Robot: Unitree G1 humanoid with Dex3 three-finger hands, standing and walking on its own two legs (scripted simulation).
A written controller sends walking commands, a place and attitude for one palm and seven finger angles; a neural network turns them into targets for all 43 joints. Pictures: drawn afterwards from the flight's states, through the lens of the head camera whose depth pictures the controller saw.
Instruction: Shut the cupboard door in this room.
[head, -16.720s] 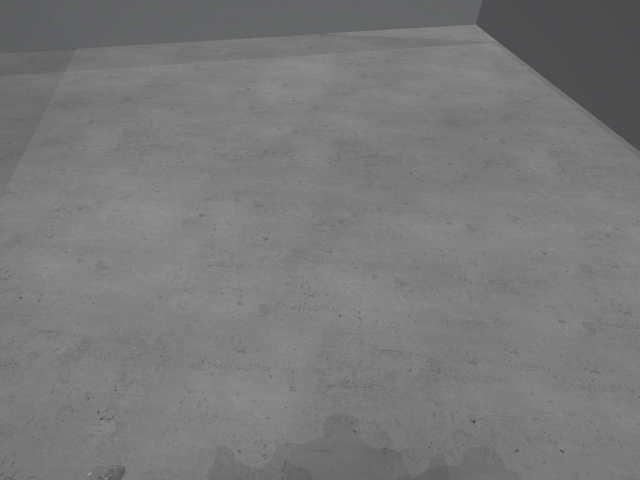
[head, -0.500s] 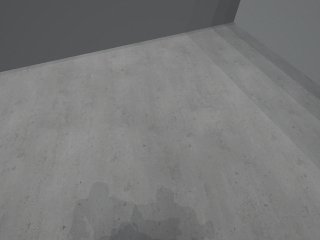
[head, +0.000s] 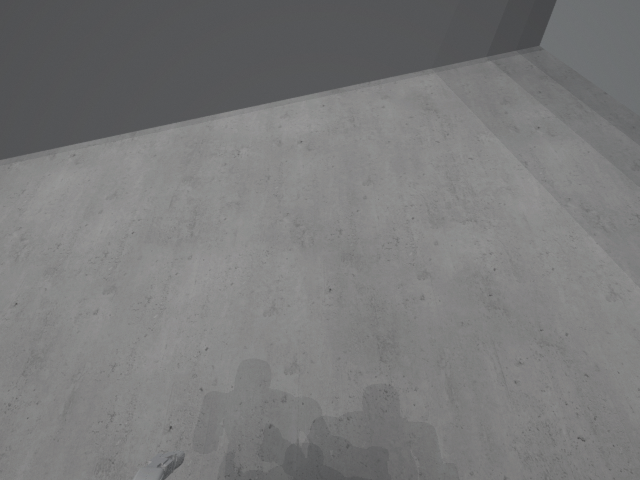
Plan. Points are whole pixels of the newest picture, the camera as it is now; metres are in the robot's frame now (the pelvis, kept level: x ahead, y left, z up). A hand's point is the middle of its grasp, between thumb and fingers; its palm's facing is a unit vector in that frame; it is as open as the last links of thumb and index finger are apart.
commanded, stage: turn or walk to find it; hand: left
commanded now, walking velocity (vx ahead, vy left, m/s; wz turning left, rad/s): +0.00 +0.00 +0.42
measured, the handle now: out of the picture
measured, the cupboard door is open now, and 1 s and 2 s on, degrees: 71 71 71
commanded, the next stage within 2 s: none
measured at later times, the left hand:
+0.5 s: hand out of the picture -0.07 +0.22 -0.18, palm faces +0.29 -0.92 -0.26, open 7.4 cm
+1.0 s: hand out of the picture -0.01 +0.21 -0.14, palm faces +0.40 -0.87 -0.29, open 7.4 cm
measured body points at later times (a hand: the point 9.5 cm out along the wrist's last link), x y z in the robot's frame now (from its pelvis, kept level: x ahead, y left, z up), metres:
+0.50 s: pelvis -0.03 +0.01 +0.00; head +0.01 +0.03 +0.44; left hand -0.09 +0.27 -0.16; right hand +0.14 -0.21 -0.14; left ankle -0.07 +0.12 -0.74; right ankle -0.01 -0.10 -0.73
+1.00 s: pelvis -0.03 -0.02 +0.00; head +0.01 -0.03 +0.45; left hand -0.04 +0.25 -0.12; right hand +0.11 -0.22 -0.17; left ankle -0.08 +0.11 -0.71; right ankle +0.00 -0.11 -0.73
